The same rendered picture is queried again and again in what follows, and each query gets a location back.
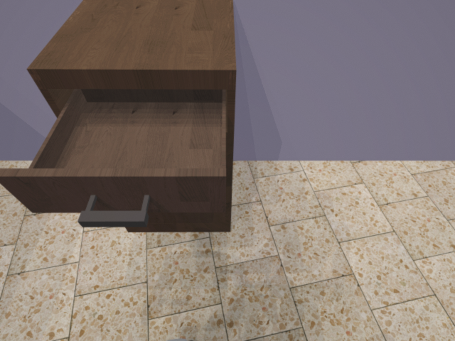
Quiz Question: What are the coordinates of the handle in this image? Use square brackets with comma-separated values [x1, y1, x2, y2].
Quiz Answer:
[78, 195, 150, 227]

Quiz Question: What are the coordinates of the cabinet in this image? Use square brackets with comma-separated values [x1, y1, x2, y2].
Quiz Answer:
[27, 0, 236, 232]

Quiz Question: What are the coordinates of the drawer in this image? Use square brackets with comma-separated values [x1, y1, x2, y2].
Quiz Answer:
[0, 89, 226, 213]

